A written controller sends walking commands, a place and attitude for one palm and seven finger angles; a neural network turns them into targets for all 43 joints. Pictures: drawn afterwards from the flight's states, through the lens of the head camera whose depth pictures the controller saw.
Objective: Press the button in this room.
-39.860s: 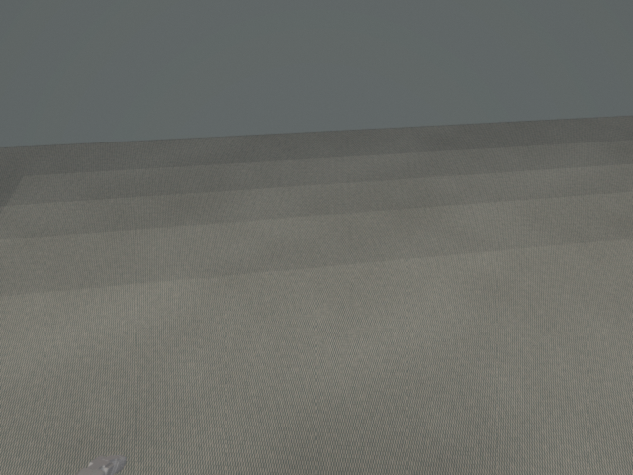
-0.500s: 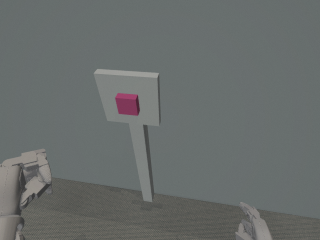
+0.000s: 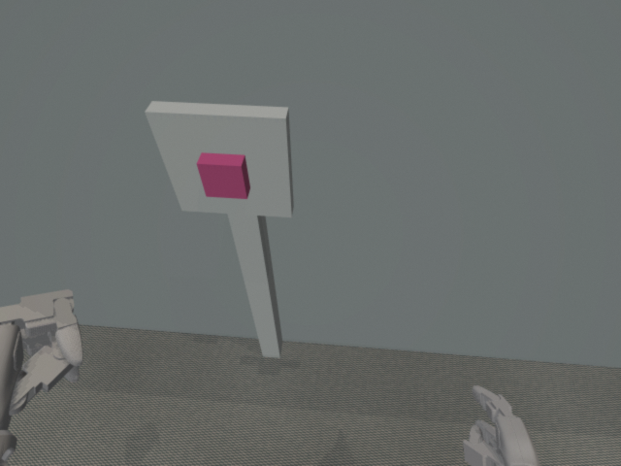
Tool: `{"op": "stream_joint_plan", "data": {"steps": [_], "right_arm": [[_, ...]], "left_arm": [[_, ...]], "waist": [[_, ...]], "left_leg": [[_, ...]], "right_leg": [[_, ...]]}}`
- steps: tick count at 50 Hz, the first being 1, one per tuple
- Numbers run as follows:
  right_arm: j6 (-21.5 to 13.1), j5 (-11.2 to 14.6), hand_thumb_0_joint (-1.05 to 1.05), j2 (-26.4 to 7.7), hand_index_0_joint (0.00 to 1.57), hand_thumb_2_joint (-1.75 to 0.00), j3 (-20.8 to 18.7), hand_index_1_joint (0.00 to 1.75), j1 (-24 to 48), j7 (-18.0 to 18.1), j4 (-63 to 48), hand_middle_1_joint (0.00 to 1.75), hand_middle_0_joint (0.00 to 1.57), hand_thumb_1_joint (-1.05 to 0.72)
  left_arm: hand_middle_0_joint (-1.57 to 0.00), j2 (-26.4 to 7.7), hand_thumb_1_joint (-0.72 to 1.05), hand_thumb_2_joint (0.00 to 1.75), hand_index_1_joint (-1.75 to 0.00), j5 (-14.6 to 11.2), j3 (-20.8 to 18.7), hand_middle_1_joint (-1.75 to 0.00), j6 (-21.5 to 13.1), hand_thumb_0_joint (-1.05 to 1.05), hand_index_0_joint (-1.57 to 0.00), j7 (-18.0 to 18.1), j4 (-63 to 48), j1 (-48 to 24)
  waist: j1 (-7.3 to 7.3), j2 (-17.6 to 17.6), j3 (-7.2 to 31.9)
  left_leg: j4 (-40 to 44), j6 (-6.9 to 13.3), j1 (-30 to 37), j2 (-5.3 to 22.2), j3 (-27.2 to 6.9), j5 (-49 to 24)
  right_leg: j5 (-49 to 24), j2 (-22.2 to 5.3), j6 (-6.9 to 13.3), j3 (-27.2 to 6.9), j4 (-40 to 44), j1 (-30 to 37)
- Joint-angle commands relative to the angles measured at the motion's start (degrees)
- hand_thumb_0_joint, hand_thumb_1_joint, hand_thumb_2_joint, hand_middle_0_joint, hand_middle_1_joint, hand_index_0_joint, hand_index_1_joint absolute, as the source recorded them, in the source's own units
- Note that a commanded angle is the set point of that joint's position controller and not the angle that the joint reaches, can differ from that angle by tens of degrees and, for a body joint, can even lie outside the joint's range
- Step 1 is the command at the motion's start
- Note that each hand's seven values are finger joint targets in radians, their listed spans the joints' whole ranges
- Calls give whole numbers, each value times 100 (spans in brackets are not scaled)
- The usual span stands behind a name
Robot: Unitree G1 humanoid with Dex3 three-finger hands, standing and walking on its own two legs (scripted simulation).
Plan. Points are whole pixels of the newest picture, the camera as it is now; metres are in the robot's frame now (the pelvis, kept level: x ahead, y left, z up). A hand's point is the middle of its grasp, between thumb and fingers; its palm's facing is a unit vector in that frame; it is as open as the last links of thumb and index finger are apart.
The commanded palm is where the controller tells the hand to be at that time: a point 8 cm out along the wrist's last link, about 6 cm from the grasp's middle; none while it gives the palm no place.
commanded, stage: step back with the hand held close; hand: left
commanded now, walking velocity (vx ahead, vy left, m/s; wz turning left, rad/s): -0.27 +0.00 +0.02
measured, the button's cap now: (225, 175) +0.53 +0.18 +0.07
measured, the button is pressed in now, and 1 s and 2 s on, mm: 0 0 0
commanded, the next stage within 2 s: stop stepping back and stand still in 1.10 s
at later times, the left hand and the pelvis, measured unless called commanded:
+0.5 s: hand out of the picture +0.13 +0.26 +0.16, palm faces +0.37 -0.81 -0.45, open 3.1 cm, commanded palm +0.06 +0.30 +0.17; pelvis -0.06 +0.02 -0.01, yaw +2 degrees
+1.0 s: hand out of the picture +0.06 +0.26 +0.16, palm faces +0.39 -0.82 -0.41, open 3.1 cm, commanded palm -0.02 +0.30 +0.17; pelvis -0.13 +0.01 -0.01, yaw +3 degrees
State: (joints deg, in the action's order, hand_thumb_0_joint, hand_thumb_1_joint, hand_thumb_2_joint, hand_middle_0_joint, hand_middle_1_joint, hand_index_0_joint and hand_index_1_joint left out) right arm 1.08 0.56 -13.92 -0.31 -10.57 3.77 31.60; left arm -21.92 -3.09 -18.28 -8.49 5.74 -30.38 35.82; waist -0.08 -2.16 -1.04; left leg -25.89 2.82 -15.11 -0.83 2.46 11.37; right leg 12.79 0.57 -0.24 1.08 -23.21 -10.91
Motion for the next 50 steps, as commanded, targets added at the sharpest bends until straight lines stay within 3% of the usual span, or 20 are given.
{"op": "stream_joint_plan", "data": {"steps": [1,11,18,20,23,26,29,32,33,37,39,40,41,42,44,46,47,48,49,50], "right_arm": [[-256,2,0,-597,20,-90,-251,30,584,72,-1039,30,20,-90],[-455,-6,0,-653,20,-90,-259,30,520,80,-1047,30,20,-90],[-602,-59,0,-617,20,-90,-239,30,370,112,-891,30,20,-90],[-660,-78,0,-660,20,-90,-228,30,405,136,-877,30,20,-90],[-798,-114,0,-701,20,-90,-219,30,495,181,-911,30,20,-90],[-880,-132,0,-639,20,-90,-253,30,451,124,-887,30,20,-90],[-925,-172,0,-675,20,-90,-252,30,512,64,-808,30,20,-90],[-926,-164,0,-587,20,-90,-233,30,478,18,-628,30,20,-90],[-935,-106,0,-583,20,-90,-271,30,406,8,-612,30,20,-90],[-849,-86,0,-618,20,-90,-318,30,626,-9,-813,30,20,-90],[-765,-57,0,-550,20,-90,-311,30,639,-7,-830,30,20,-90],[-721,-42,0,-516,20,-90,-336,30,574,4,-758,30,20,-90],[-663,-61,0,-437,20,-90,-354,30,525,-3,-625,30,20,-90],[-604,-113,0,-428,20,-90,-385,30,455,-15,-518,30,20,-90],[-501,-132,0,-254,20,-90,-248,30,583,23,-549,30,20,-90],[-505,-109,0,-364,20,-90,-195,30,599,112,-542,30,20,-90],[-539,-86,0,-486,20,-90,-225,30,743,177,-568,30,20,-90],[-595,-78,0,-633,20,-90,-299,30,673,170,-617,30,20,-90],[-694,-27,0,-585,20,-90,-356,30,398,93,-604,30,20,-90],[-795,-134,0,-536,20,-90,-362,30,471,62,-733,30,20,-90]], "left_arm": [[-130,-1013,90,90,-150,-48,-975,-150,-407,0,-130,206,-1413,137],[-130,-904,90,90,-150,60,-962,-150,-571,0,-130,276,-1435,71],[-130,-954,90,90,-150,92,-921,-150,-775,0,-130,415,-1620,-103],[-130,-947,90,90,-150,128,-909,-150,-827,0,-130,439,-1658,-168],[-130,-931,90,90,-150,247,-1044,-150,-878,0,-130,420,-1716,-177],[-130,-965,90,90,-150,203,-1107,-150,-894,0,-130,365,-1620,-16],[-130,-957,90,90,-150,156,-1085,-150,-992,0,-130,263,-1585,27],[-130,-1057,90,90,-150,35,-1046,-150,-1089,0,-130,275,-1945,-209],[-130,-1010,90,90,-150,23,-959,-150,-1052,0,-130,259,-1883,-117],[-130,-1211,90,90,-150,-64,-1225,-150,-994,0,-130,234,-1896,276],[-130,-1235,90,90,-150,-95,-1251,-150,-979,0,-130,236,-1739,268],[-130,-1256,90,90,-150,-115,-1223,-150,-987,0,-130,271,-1649,201],[-130,-1270,90,90,-150,-104,-1207,-150,-962,0,-130,337,-1581,34],[-130,-1182,90,90,-150,-76,-1182,-150,-940,0,-130,382,-1493,-143],[-130,-1018,90,90,-150,23,-999,-150,-816,0,-130,394,-1219,-319],[-130,-1038,90,90,-150,113,-858,-150,-800,0,-130,355,-1287,-513],[-130,-1009,90,90,-150,126,-717,-150,-826,0,-130,322,-1451,-673],[-130,-1180,90,90,-150,166,-876,-150,-910,0,-130,302,-1553,-654],[-130,-1179,90,90,-150,120,-847,-150,-1000,0,-130,236,-1556,-464],[-130,-1273,90,90,-150,61,-1020,-150,-989,0,-130,213,-1619,-203]], "waist": [[-95,-120,1103],[-7,-10,562],[86,139,413],[90,-201,333],[-20,-1148,449],[-43,-518,588],[-21,-583,404],[-15,-512,1215],[-2,-182,1612],[-26,-483,1386],[28,29,865],[60,486,696],[70,918,601],[96,1016,562],[103,952,274],[168,626,189],[158,-52,173],[12,-713,631],[8,-589,1160],[-44,-1119,1446]], "left_leg": [[248,30,387,635,-614,-2132],[589,191,-1309,725,-926,1011],[-19,15,-575,491,-912,1359],[336,73,-762,671,-1137,1663],[1787,394,-2309,1418,-2042,2863],[1330,482,-2086,1390,-1852,1985],[1216,387,-2061,1204,-1650,1796],[521,82,-204,878,-1080,-867],[294,41,313,848,-963,-1393],[594,88,-447,881,-1005,447],[54,-124,-593,516,-778,1291],[-1014,-329,-27,162,-545,1118],[-2116,-441,289,-48,-450,909],[-2824,-422,127,-80,-489,910],[-2243,-335,-635,156,-677,1040],[-298,-265,-457,135,-506,239],[577,-177,-358,404,-670,-1263],[680,65,-254,1062,-1269,-2522],[638,211,320,1356,-1179,-3072],[805,439,176,1644,-1847,-3138]], "right_leg": [[-1687,-215,-33,-173,-302,230],[-336,-259,49,-546,-430,328],[1106,-540,245,-744,338,-1001],[1202,-334,159,-569,115,-912],[337,298,-44,-145,-1693,722],[342,283,-2,-334,-1589,680],[149,267,52,-420,-1021,640],[-1035,2,101,-578,-474,-84],[-1122,72,17,-457,-593,-156],[-52,84,75,-529,-510,-100],[961,-291,334,-966,184,-842],[1782,-836,611,-1540,892,-1910],[1947,-1512,904,-2129,1386,-2636],[963,-1816,1088,-2305,1348,-2649],[-1349,-1507,889,-1540,667,-1595],[-2363,-908,447,-995,-21,-982],[-2098,-456,130,-611,-523,-787],[-1466,30,-73,-388,-1046,-484],[-279,154,-100,-398,-1483,-491],[919,296,-93,-335,-2153,-632]]}}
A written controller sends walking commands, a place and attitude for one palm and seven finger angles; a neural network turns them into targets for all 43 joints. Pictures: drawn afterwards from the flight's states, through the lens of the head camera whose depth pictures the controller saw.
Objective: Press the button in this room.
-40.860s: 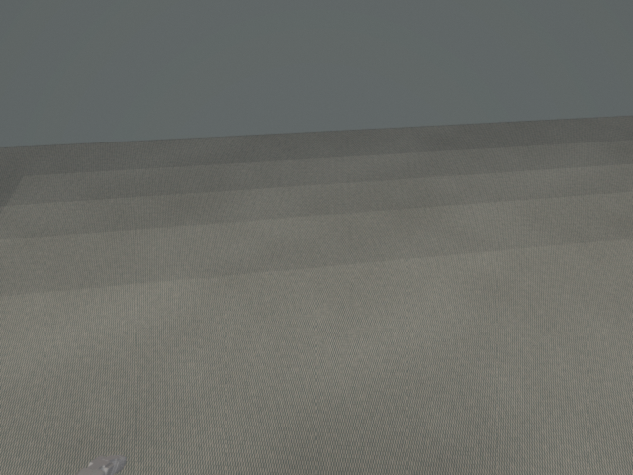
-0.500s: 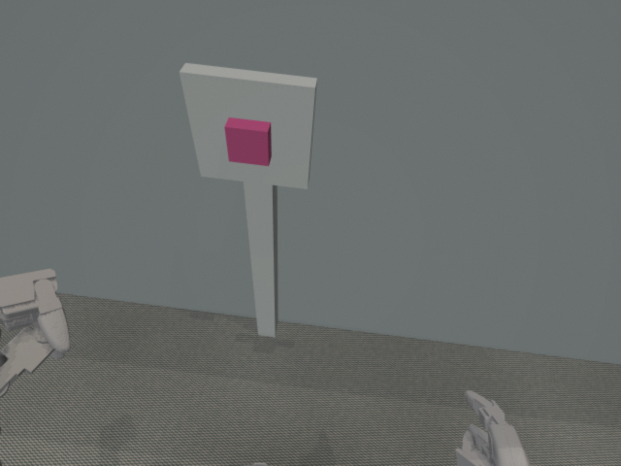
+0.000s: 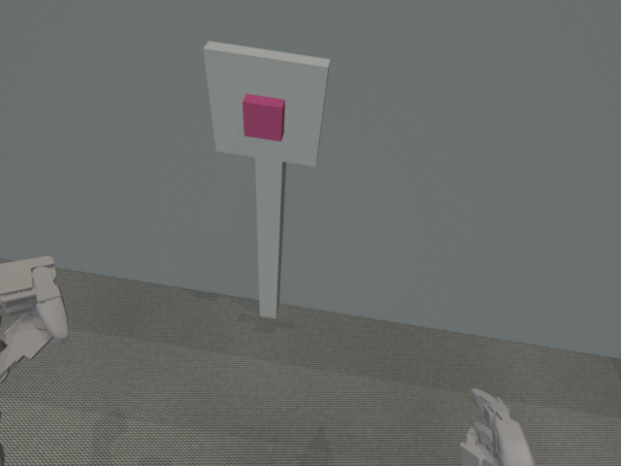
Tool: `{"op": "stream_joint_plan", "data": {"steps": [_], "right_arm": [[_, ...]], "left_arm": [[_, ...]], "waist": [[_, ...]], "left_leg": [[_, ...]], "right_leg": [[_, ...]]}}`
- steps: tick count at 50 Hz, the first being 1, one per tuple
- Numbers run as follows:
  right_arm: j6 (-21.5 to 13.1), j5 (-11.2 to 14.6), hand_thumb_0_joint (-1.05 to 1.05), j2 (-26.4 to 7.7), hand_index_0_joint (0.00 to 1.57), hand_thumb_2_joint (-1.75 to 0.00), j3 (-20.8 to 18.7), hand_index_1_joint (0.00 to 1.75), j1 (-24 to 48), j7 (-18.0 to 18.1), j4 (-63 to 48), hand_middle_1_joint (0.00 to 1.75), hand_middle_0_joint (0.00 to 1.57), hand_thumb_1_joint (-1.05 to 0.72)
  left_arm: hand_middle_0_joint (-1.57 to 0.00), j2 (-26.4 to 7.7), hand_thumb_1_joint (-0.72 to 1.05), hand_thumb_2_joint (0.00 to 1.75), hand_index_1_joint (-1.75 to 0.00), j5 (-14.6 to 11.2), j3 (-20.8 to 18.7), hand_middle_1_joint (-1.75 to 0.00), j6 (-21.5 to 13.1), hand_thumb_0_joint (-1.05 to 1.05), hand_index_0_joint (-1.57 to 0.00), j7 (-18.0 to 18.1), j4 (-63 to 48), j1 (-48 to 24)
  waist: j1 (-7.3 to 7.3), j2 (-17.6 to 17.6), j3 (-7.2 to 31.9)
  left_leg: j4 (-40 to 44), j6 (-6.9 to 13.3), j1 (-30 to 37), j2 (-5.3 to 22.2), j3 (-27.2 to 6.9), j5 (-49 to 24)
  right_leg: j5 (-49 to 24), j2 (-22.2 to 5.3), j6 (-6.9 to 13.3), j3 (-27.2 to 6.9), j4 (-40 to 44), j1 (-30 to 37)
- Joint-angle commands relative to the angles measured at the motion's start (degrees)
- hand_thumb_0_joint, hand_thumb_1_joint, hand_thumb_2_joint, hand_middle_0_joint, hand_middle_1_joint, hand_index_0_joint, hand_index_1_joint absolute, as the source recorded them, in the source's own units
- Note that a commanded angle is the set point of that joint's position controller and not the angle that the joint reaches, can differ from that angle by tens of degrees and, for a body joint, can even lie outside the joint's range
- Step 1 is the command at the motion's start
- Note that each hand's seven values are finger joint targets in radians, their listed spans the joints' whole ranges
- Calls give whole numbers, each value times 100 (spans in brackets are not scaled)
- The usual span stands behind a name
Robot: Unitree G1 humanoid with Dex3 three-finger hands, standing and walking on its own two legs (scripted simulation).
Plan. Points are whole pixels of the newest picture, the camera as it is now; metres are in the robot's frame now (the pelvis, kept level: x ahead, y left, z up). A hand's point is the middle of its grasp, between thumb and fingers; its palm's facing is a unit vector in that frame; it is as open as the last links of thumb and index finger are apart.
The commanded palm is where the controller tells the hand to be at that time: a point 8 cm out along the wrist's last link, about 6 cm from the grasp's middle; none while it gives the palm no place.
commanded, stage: step back with the hand held close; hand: left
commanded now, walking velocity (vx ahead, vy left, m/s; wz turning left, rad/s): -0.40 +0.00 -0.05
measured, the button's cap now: (264, 117) +0.66 +0.13 +0.08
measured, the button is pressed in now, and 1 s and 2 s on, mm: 0 0 0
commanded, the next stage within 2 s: stop stepping back and stand still in 0.10 s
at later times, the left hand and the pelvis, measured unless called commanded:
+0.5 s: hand out of the picture +0.07 +0.22 +0.17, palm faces +0.36 -0.85 -0.39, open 3.1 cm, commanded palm +0.02 +0.27 +0.19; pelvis -0.12 -0.01 +0.00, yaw -2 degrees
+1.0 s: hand out of the picture +0.05 +0.24 +0.17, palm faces +0.39 -0.82 -0.41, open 3.1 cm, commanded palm -0.02 +0.27 +0.19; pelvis -0.15 +0.00 +0.00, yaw -1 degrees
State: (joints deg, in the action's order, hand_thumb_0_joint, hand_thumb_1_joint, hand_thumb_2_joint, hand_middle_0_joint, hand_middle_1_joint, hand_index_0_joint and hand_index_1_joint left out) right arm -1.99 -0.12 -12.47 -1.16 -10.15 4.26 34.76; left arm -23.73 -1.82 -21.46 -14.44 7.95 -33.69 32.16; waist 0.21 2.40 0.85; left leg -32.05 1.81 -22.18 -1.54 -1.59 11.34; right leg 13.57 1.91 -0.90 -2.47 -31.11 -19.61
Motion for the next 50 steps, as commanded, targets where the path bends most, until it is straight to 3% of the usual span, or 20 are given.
{"op": "stream_joint_plan", "data": {"steps": [1,5,10,12,13,14,15,16,19,22,24,26,28,34,38,40,42,44,46,50], "right_arm": [[-579,-184,0,-696,20,-90,-253,30,409,-27,-1034,30,20,-90],[-767,-83,0,-677,20,-90,-277,30,224,-197,-824,30,20,-90],[-766,-155,0,-661,20,-90,-194,30,416,-158,-797,30,20,-90],[-704,-108,0,-669,20,-90,-198,30,429,-122,-945,30,20,-90],[-653,-81,0,-627,20,-90,-170,30,417,-123,-986,30,20,-90],[-548,-68,0,-588,20,-90,-170,30,397,-132,-996,30,20,-90],[-477,-96,0,-581,20,-90,-155,30,434,-119,-926,30,20,-90],[-490,-53,0,-585,20,-90,-178,30,353,-84,-848,30,20,-90],[-527,27,0,-532,20,-90,-115,30,338,16,-747,30,20,-90],[-733,3,0,-655,20,-90,-106,30,379,139,-681,30,20,-90],[-843,-6,0,-759,20,-90,-140,30,235,147,-732,30,20,-90],[-875,46,0,-786,20,-90,-152,30,178,121,-762,30,20,-90],[-863,12,0,-649,20,-90,-57,30,221,95,-755,30,20,-90],[-858,-20,0,-640,20,-90,-105,30,232,45,-796,30,20,-90],[-710,-31,0,-575,20,-90,-136,30,156,13,-683,30,20,-90],[-706,-32,0,-571,20,-90,-109,30,166,-8,-652,30,20,-90],[-714,-33,0,-571,20,-90,-76,30,227,48,-676,30,20,-90],[-770,-27,0,-734,20,-90,-82,30,286,56,-848,30,20,-90],[-823,-51,0,-504,20,-90,7,30,285,54,-775,30,20,-90],[-914,-40,0,-537,20,-90,11,30,241,-23,-735,30,20,-90]], "left_arm": [[-130,-1061,90,90,-150,-100,-755,-150,-360,0,-130,-26,-1562,195],[-130,-770,90,90,-150,-166,-574,-150,-202,0,-130,58,-1778,627],[-130,-838,90,90,-150,-248,-658,-150,-51,0,-130,76,-1533,587],[-130,-1014,90,90,-150,-259,-853,-150,-11,0,-130,80,-1481,829],[-130,-1005,90,90,-150,-259,-835,-150,-10,0,-130,50,-1405,963],[-130,-1166,90,90,-150,-242,-911,-150,-19,0,-130,48,-1372,936],[-130,-1311,90,90,-150,-321,-1053,-150,-33,0,-130,114,-1402,757],[-130,-1168,90,90,-150,-289,-911,-150,64,0,-130,138,-1298,435],[-130,-699,90,90,-150,-122,-562,-150,156,0,-130,216,-872,216],[-130,-639,90,90,-150,18,-337,-150,71,0,-130,249,-892,-148],[-130,-599,90,90,-150,50,-279,-150,-55,0,-130,248,-900,-114],[-130,-724,90,90,-150,25,-400,-150,-116,0,-130,215,-829,59],[-130,-731,90,90,-150,33,-455,-150,-153,0,-130,173,-1172,90],[-130,-599,90,90,-150,74,-471,-150,-97,0,-130,227,-769,227],[-130,-639,90,90,-150,42,-444,-150,-68,0,-130,247,-702,-101],[-130,-595,90,90,-150,37,-385,-150,-75,0,-130,250,-696,-320],[-130,-606,90,90,-150,31,-391,-150,-83,0,-130,240,-751,-289],[-130,-586,90,90,-150,49,-372,-150,-162,0,-130,233,-1224,-389],[-130,-664,90,90,-150,142,-468,-150,-148,0,-130,218,-1071,-389],[-130,-603,90,90,-150,136,-442,-150,-135,0,-130,215,-1017,118]], "waist": [[-105,-1805,1295],[-65,-1226,1305],[-38,-1470,824],[-75,-1477,774],[-51,-1131,622],[3,-153,542],[-36,644,477],[-79,1046,411],[112,558,183],[87,95,-64],[-6,-652,12],[1,-645,246],[28,-1149,193],[27,-692,-224],[60,721,-267],[113,483,-192],[143,-171,-233],[70,-1444,-150],[82,-1784,-344],[-46,-886,-13]], "left_leg": [[1615,709,581,1999,-1679,-2771],[1212,711,1406,1792,-1034,-3253],[2044,494,398,1571,-906,-416],[2067,179,-52,1044,-519,1302],[1663,-67,34,608,-162,1462],[232,-336,418,143,308,1205],[-1439,-426,702,-35,243,844],[-2482,-401,108,-26,-61,1072],[-1709,-222,-374,403,-67,827],[576,-29,697,303,248,464],[1196,163,1015,678,-293,87],[1062,247,933,891,-620,-416],[1508,245,535,914,-809,390],[1351,135,-360,651,-429,2154],[-1400,-82,-382,198,226,956],[-819,-26,93,415,141,915],[483,51,973,398,94,779],[1556,460,878,1298,-1520,1325],[2452,682,90,1675,-2156,2887],[1355,372,179,1123,-853,710]], "right_leg": [[1537,189,-23,-133,-2197,199],[1396,105,-39,70,-1900,-363],[1386,194,16,453,-600,622],[898,185,140,722,709,1450],[855,15,222,653,1485,1369],[1379,-829,527,-161,2143,501],[1999,-1959,1001,-1339,2651,-722],[2297,-2283,1264,-1604,2466,-901],[465,-1748,908,-656,1689,109],[585,-1338,562,-254,1403,124],[201,-735,223,-56,808,360],[-181,-419,66,134,505,584],[292,-294,41,419,267,764],[1419,-348,270,74,842,878],[2464,-1733,1076,-1698,1982,229],[1791,-1735,1047,-1154,1606,73],[1633,-1072,607,-301,910,-316],[973,-215,158,381,-473,-260],[1328,-133,86,391,-1504,-84],[479,-216,98,456,430,935]]}}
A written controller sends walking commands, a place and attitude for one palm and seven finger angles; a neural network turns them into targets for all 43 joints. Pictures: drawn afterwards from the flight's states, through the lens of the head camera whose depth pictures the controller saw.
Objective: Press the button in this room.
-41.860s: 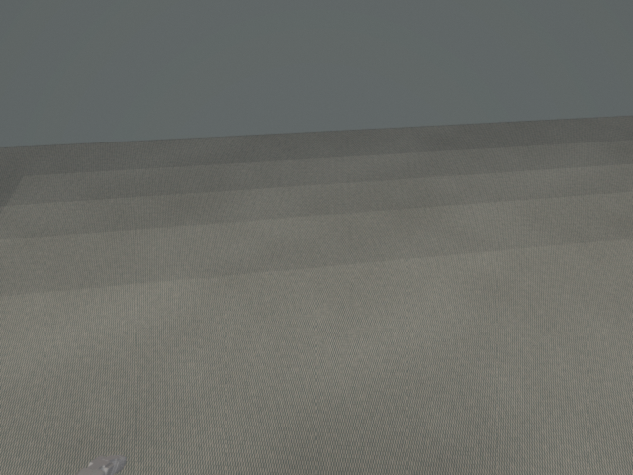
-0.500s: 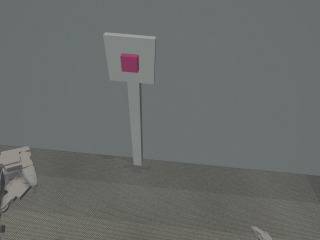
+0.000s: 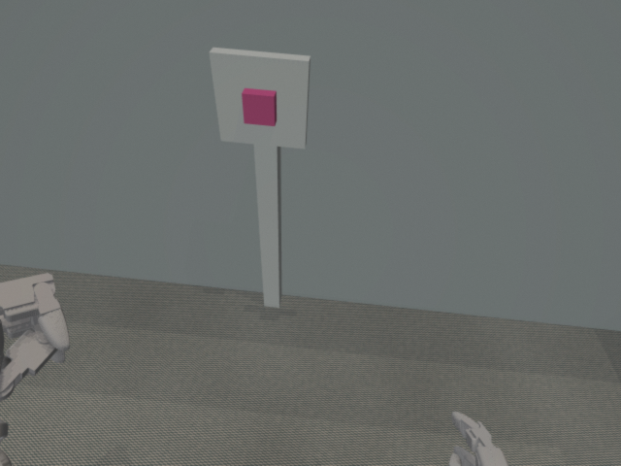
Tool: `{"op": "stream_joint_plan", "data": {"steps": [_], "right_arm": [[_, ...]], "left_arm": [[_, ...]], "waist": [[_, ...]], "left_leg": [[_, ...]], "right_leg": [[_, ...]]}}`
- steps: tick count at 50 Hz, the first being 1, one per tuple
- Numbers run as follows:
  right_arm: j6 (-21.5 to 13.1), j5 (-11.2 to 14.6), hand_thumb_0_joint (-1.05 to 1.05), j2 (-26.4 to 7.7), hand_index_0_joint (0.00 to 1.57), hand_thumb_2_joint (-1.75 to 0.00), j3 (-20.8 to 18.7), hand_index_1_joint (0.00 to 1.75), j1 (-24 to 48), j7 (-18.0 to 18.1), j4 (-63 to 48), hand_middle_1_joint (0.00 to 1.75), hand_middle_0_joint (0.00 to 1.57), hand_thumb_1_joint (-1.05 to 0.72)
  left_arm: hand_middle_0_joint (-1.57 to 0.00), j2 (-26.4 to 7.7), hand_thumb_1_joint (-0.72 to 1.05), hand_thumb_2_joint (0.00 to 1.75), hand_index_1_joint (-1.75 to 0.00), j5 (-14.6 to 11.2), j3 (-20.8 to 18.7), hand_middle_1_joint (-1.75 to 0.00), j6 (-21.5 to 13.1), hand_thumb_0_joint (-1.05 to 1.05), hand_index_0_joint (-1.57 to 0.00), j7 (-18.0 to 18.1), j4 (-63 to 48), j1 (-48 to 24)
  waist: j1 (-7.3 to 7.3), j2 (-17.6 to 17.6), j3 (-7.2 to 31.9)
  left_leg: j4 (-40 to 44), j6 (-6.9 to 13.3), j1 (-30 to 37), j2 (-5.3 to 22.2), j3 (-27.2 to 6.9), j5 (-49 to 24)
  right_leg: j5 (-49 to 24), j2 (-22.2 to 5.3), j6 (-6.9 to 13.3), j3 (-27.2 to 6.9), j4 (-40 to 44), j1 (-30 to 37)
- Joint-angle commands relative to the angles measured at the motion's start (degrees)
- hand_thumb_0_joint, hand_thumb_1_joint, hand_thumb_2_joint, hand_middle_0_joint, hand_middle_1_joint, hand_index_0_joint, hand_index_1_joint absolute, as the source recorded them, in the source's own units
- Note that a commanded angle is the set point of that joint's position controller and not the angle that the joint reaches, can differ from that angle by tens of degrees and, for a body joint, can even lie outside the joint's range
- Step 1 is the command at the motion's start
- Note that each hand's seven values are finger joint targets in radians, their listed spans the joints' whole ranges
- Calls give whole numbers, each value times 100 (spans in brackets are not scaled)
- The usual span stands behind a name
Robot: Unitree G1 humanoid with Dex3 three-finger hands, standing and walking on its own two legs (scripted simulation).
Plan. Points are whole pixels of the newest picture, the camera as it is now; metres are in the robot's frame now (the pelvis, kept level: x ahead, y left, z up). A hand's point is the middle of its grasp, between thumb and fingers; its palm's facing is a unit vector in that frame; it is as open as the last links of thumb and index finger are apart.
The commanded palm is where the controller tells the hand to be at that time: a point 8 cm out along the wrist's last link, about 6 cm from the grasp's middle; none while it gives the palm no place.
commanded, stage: let the arm hang, fingers relaxed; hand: left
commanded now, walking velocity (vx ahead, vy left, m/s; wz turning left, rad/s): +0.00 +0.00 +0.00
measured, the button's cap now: (260, 106) +0.81 +0.15 +0.08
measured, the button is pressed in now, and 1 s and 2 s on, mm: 0 0 0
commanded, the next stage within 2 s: stand and wait in 1.14 s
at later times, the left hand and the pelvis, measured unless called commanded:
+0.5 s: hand out of the picture -0.02 +0.20 -0.17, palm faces +0.05 -0.97 -0.22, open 4.3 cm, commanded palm none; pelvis +0.00 +0.00 +0.01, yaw +2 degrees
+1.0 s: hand out of the picture -0.01 +0.16 -0.17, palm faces +0.05 -0.99 -0.16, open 7.3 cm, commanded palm none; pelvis +0.00 +0.00 +0.01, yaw +1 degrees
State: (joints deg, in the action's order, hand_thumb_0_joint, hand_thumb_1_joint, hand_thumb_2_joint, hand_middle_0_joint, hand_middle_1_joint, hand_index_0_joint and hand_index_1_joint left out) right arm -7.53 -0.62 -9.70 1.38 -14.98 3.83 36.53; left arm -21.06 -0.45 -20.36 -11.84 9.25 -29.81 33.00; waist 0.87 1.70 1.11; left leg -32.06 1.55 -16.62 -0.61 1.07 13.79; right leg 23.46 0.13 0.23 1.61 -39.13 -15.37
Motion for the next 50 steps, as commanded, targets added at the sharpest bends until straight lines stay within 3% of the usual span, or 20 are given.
{"op": "stream_joint_plan", "data": {"steps": [1,2,3,4,6,7,9,10,12,13,15,16,20,22,32,38,41,44,50], "right_arm": [[-329,14,0,-809,20,-90,-255,30,709,5,-921,30,20,-90],[-497,61,0,-1327,20,-90,-625,30,778,-412,567,30,20,-90],[-43,118,0,-1075,20,-90,-611,30,203,-464,501,30,20,-90],[193,43,0,-841,20,-90,-534,30,-37,-431,483,30,20,-90],[486,-36,0,-828,20,-90,-424,30,7,-403,374,30,20,-90],[560,-73,0,-847,20,-90,-429,30,60,-406,376,30,20,-90],[674,-116,0,-848,20,-90,-404,30,157,-389,513,30,20,-90],[699,-125,0,-851,20,-90,-370,30,197,-373,638,30,20,-90],[698,-137,0,-906,20,-90,-282,30,283,-338,896,30,20,-90],[695,-130,0,-864,20,-90,-244,30,303,-314,1048,30,20,-90],[703,-92,0,-769,20,-90,-207,30,260,-262,1327,30,20,-90],[715,-118,0,-656,20,-90,-236,30,152,-240,1426,30,20,-90],[752,-71,0,-614,20,-90,-235,30,-138,-204,1813,30,20,-90],[766,-42,0,-635,20,-90,-246,30,-256,-194,1971,30,20,-90],[821,-18,0,-470,20,-90,-235,30,-577,-162,2535,30,20,-90],[803,-41,0,-302,20,-90,-249,30,-698,-156,2620,30,20,-90],[800,-47,0,-224,20,-90,-254,30,-728,-150,2655,30,20,-90],[801,-56,0,-158,20,-90,-263,30,-769,-156,2669,30,20,-90],[778,-54,0,-75,20,-90,-265,30,-803,-149,2688,30,20,-90]], "left_arm": [[-130,-871,90,90,-150,-20,-578,-150,-391,0,-130,64,-1339,162],[-130,34,90,90,-150,344,1555,-150,524,0,-130,-713,3542,-370],[-126,7,90,90,-146,306,1364,-146,1008,0,-126,-854,3676,-566],[-123,266,90,90,-142,275,1474,-142,1107,0,-123,-848,3806,-848],[-115,218,90,90,-134,258,1532,-134,1157,0,-115,-853,4338,-1230],[-112,185,90,90,-130,259,1553,-130,1169,0,-112,-846,4693,-1392],[-104,134,90,90,-122,231,1608,-122,1212,0,-104,-824,5422,-1609],[-101,162,90,90,-118,206,1643,-118,1234,0,-101,-814,5810,-1717],[-93,167,90,90,-110,168,1693,-110,1269,0,-93,-800,6551,-1762],[-90,185,90,90,-106,148,1717,-106,1257,0,-90,-792,6953,-1708],[-82,241,90,90,-98,120,1764,-98,1209,0,-82,-802,7616,-1584],[-79,407,90,90,-94,117,1700,-94,1185,0,-79,-780,7797,-1502],[-64,366,90,90,-78,94,1793,-78,1169,0,-64,-807,8423,-1542],[-57,363,90,90,-70,90,1833,-70,1161,0,-57,-803,8677,-1517],[-20,595,90,90,-30,90,1942,-30,1175,0,-20,-734,9449,-1176],[-20,751,90,90,-30,103,1909,-30,1169,0,-20,-707,9536,-1064],[-20,824,90,90,-30,111,1894,-30,1177,0,-20,-698,9524,-1068],[-20,857,90,90,-30,114,1879,-30,1158,0,-20,-690,9518,-1045],[-20,882,90,90,-30,102,1854,-30,1134,0,-20,-684,9460,-1125]], "waist": [[-80,-492,54],[118,181,176],[167,197,363],[161,685,326],[100,1352,36],[86,1405,-19],[50,1079,-139],[46,627,-169],[-102,-692,-283],[-155,-859,-295],[-178,-844,-171],[-165,-1172,-51],[-108,-854,20],[-86,-515,-99],[-44,-159,-694],[-39,-178,-694],[-52,-272,-877],[-48,-109,-841],[-41,-349,-839]], "left_leg": [[992,226,-464,721,-754,111],[-533,-33,-348,516,-319,-853],[-492,-172,32,456,-341,-416],[-651,-141,-31,395,-327,-452],[-744,-55,-198,240,-311,-230],[-707,-44,-238,188,-284,-349],[-318,6,-24,236,-377,-854],[-5,42,130,363,-560,-1248],[676,216,-217,655,-1084,-1367],[849,261,-344,696,-1157,-1240],[887,158,-193,571,-909,-910],[876,124,-64,537,-813,-831],[1012,103,208,561,-773,-564],[1042,111,326,588,-772,-620],[1336,119,419,584,-708,-25],[1398,125,335,562,-704,172],[1458,123,177,558,-722,305],[1366,115,210,515,-655,185],[1309,90,252,510,-615,-42]], "right_leg": [[-956,-160,68,-221,1624,772],[-2912,-1024,276,-603,1212,215],[-2767,-1349,507,-1101,1138,-309],[-2448,-1155,526,-817,1163,-389],[-1849,-1104,543,-703,1353,-463],[-1991,-1094,581,-678,1361,-358],[-2231,-1006,517,-590,1278,-249],[-2011,-843,406,-515,1189,-260],[-1179,-447,173,-296,1081,168],[-1050,-382,162,-289,1175,433],[-1194,-456,242,-440,1499,678],[-1295,-513,294,-438,1587,712],[-1217,-544,337,-426,1849,743],[-1206,-530,330,-392,1936,647],[-618,-488,307,-391,2127,171],[-560,-481,293,-387,2046,136],[-534,-466,286,-387,2019,83],[-476,-496,300,-420,2056,56],[-637,-515,322,-445,2056,70]]}}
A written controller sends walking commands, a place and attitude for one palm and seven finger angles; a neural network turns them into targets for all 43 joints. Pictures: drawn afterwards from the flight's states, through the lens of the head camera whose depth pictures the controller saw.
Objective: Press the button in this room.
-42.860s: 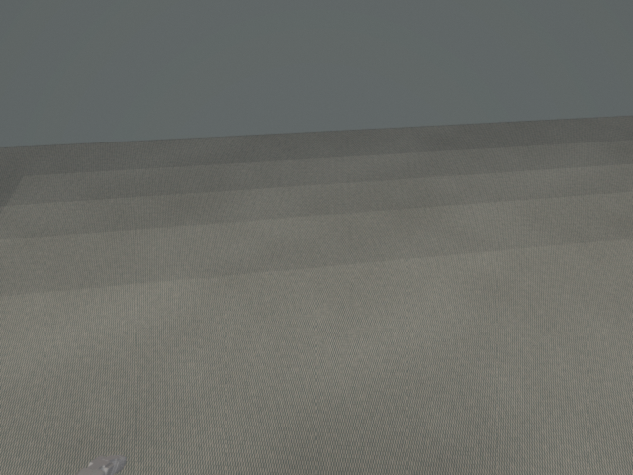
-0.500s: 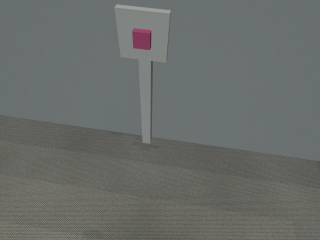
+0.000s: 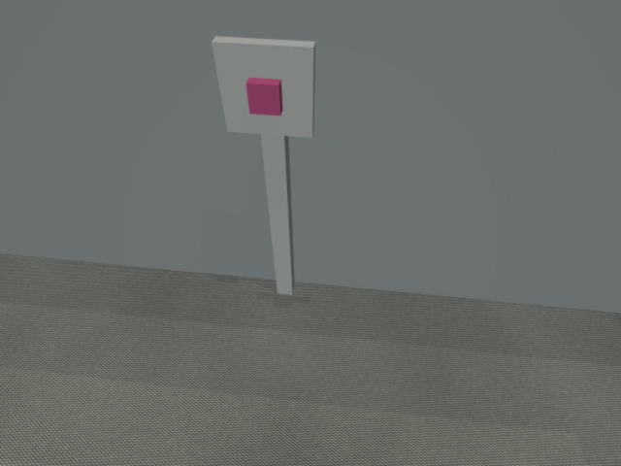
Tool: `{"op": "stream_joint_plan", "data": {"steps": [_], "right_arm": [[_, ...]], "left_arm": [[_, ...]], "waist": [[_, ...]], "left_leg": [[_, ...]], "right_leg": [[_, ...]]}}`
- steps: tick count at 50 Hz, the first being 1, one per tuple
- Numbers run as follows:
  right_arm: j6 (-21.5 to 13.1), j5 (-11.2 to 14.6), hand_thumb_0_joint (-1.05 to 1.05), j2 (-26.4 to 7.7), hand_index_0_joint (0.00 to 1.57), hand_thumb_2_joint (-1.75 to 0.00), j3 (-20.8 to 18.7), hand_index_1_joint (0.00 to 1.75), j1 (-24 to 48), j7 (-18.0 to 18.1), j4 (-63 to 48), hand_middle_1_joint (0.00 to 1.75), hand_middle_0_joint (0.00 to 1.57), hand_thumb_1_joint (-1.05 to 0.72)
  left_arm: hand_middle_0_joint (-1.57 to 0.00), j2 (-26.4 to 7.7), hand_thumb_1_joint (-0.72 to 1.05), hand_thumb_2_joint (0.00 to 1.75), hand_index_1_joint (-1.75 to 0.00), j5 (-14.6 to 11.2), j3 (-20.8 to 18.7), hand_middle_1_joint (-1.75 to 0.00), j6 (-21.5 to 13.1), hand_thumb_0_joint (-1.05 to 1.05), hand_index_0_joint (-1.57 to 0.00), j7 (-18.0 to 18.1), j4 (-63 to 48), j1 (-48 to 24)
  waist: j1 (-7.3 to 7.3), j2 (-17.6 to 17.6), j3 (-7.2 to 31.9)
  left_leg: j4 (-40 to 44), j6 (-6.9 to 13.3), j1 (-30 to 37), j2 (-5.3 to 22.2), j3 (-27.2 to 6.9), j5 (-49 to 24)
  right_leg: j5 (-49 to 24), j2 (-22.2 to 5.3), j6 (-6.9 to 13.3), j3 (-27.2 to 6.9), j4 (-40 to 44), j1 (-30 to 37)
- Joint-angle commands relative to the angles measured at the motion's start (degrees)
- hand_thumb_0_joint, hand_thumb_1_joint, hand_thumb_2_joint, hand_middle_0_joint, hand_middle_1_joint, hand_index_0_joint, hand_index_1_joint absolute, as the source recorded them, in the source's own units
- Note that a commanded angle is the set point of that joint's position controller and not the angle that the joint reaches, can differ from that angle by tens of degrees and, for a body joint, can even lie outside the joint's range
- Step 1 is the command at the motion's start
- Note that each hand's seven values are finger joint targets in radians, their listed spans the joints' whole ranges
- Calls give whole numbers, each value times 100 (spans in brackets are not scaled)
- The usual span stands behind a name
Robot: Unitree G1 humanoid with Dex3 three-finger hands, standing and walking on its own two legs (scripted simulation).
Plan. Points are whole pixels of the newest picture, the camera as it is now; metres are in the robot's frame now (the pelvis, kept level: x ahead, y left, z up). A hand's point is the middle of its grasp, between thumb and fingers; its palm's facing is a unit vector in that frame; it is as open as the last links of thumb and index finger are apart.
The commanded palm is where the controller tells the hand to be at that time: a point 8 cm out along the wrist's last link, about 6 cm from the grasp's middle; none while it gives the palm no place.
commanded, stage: let the arm hang, fingers relaxed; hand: left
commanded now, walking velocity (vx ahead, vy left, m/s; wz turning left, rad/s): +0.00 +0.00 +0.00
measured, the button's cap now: (265, 96) +0.82 +0.14 +0.07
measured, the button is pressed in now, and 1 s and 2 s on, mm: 0 0 0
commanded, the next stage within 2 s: stand and wait in 0.14 s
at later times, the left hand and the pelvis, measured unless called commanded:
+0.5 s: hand out of the picture -0.01 +0.16 -0.17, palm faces +0.03 -0.98 -0.20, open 7.3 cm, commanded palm none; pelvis +0.01 -0.01 +0.00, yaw +0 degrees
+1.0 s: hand out of the picture +0.04 +0.17 -0.17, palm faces +0.01 -0.97 -0.23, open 7.3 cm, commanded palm none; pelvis +0.02 -0.02 +0.00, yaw +0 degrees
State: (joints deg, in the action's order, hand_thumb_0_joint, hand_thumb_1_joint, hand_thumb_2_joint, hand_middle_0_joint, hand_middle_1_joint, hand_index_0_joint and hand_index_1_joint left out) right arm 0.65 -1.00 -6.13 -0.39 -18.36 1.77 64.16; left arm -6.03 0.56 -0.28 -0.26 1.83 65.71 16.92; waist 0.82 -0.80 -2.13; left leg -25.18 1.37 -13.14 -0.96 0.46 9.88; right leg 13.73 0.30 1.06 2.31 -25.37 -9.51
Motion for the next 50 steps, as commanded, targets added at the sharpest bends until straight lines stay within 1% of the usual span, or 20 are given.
{"op": "stream_joint_plan", "data": {"steps": [1,5,6,9,10,12,13,14,16,19,22,30,32,34,35,38,40,47,49,50], "right_arm": [[-45,-18,0,-444,20,-90,-83,30,-488,64,-68,30,20,-90],[-58,-13,0,-453,20,-90,-96,30,-483,71,-80,30,20,-90],[-52,-11,0,-456,20,-90,-91,30,-475,71,-63,30,20,-90],[-45,-16,0,-497,20,-90,-103,30,-498,69,-72,30,20,-90],[-55,-12,0,-503,20,-90,-105,30,-479,72,-80,30,20,-90],[-56,1,0,-558,20,-90,-116,30,-459,75,-88,30,20,-90],[-59,-4,0,-537,20,-90,-107,30,-450,75,-70,30,20,-90],[-54,-7,0,-527,20,-90,-103,30,-447,71,-72,30,20,-90],[-53,-6,0,-558,20,-90,-110,30,-431,73,-60,30,20,-90],[-53,-4,0,-614,20,-90,-116,30,-380,65,-60,30,20,-90],[-65,15,0,-703,20,-90,-126,30,-298,68,-70,30,20,-90],[-63,1,0,-786,20,-90,-114,30,-92,63,-41,30,20,-90],[-71,12,0,-867,20,-90,-129,30,-32,67,-61,30,20,-90],[-69,3,0,-868,20,-90,-125,30,5,62,-60,30,20,-90],[-78,1,0,-888,20,-90,-124,30,24,62,-56,30,20,-90],[-75,3,0,-939,20,-90,-128,30,130,59,-54,30,20,-90],[-84,3,0,-976,20,-90,-132,30,159,58,-65,30,20,-90],[-89,9,0,-1120,20,-90,-146,30,306,51,-80,30,20,-90],[-96,1,0,-1133,20,-90,-137,30,316,51,-63,30,20,-90],[-102,0,0,-1152,20,-90,-138,30,319,50,-56,30,20,-90]], "left_arm": [[-20,-621,90,90,-30,-1,-160,-30,-26,0,-20,57,-94,465],[-20,-624,90,90,-30,-4,-174,-30,-30,0,-20,54,-104,440],[-20,-633,90,90,-30,-6,-173,-30,-24,0,-20,52,-106,422],[-20,-665,90,90,-30,-9,-180,-30,-31,0,-20,53,-123,403],[-20,-663,90,90,-30,-10,-183,-30,-35,0,-20,51,-126,389],[-20,-716,90,90,-30,-5,-191,-30,-46,0,-20,53,-125,396],[-20,-714,90,90,-30,-11,-190,-30,-46,0,-20,51,-116,367],[-20,-706,90,90,-30,-13,-184,-30,-42,0,-20,50,-106,369],[-20,-730,90,90,-30,-14,-186,-30,-43,0,-20,46,-106,332],[-20,-792,90,90,-30,-11,-190,-30,-61,0,-20,46,-108,294],[-20,-862,90,90,-30,-11,-195,-30,-82,0,-20,48,-116,285],[-20,-928,90,90,-30,-11,-183,-30,-74,0,-20,31,-90,124],[-20,-975,90,90,-30,-7,-192,-30,-90,0,-20,32,-101,116],[-20,-992,90,90,-30,-10,-192,-30,-84,0,-20,24,-106,30],[-20,-1008,90,90,-30,-9,-193,-30,-87,0,-20,22,-109,18],[-20,-1062,90,90,-30,-9,-196,-30,-92,0,-20,21,-107,-40],[-20,-1083,90,90,-30,-9,-201,-30,-102,0,-20,16,-117,-74],[-20,-1223,90,90,-30,-6,-219,-30,-117,0,-20,8,-141,-198],[-20,-1248,90,90,-30,-14,-225,-30,-118,0,-20,2,-143,-258],[-20,-1271,90,90,-30,-13,-227,-30,-122,0,-20,3,-148,-289]], "waist": [[-34,-48,-478],[-41,-48,-435],[-42,-75,-514],[-29,29,-467],[-30,-79,-432],[-38,-5,-407],[-33,-63,-412],[-31,18,-416],[-23,-15,-411],[-16,101,-413],[-28,35,-277],[-21,-35,-410],[-26,-38,-285],[-19,-21,-352],[-18,37,-302],[-31,-3,-315],[-26,50,-256],[-38,32,-211],[-29,-17,-127],[-28,62,-99]], "left_leg": [[629,106,-112,550,-574,341],[616,100,-92,558,-557,248],[625,94,-126,557,-554,327],[579,87,-74,548,-538,281],[579,93,-21,559,-541,191],[536,87,12,571,-533,98],[543,86,1,579,-523,82],[556,84,31,572,-527,108],[564,81,50,575,-523,136],[513,75,123,570,-485,-23],[465,68,241,600,-464,-233],[561,52,261,622,-490,-197],[536,54,348,649,-486,-307],[576,41,286,645,-492,-218],[584,50,326,649,-515,-311],[590,41,361,667,-491,-319],[595,34,402,668,-479,-377],[623,21,469,689,-473,-478],[642,14,478,697,-480,-470],[651,15,484,705,-490,-544]], "right_leg": [[298,-508,237,-520,660,-455],[208,-517,238,-515,663,-384],[287,-521,241,-516,691,-422],[341,-531,248,-527,723,-422],[249,-533,256,-537,709,-412],[196,-514,252,-533,708,-395],[179,-547,256,-522,727,-362],[208,-541,255,-526,729,-383],[247,-540,258,-552,755,-384],[183,-563,264,-577,802,-395],[-14,-565,258,-588,793,-316],[-9,-578,241,-579,852,-324],[-136,-576,240,-595,851,-261],[-69,-578,229,-584,871,-261],[-163,-580,233,-578,854,-214],[-189,-594,230,-600,892,-221],[-278,-601,230,-620,905,-169],[-426,-600,229,-636,930,-106],[-441,-618,230,-643,935,-19],[-534,-617,234,-625,916,26]]}}
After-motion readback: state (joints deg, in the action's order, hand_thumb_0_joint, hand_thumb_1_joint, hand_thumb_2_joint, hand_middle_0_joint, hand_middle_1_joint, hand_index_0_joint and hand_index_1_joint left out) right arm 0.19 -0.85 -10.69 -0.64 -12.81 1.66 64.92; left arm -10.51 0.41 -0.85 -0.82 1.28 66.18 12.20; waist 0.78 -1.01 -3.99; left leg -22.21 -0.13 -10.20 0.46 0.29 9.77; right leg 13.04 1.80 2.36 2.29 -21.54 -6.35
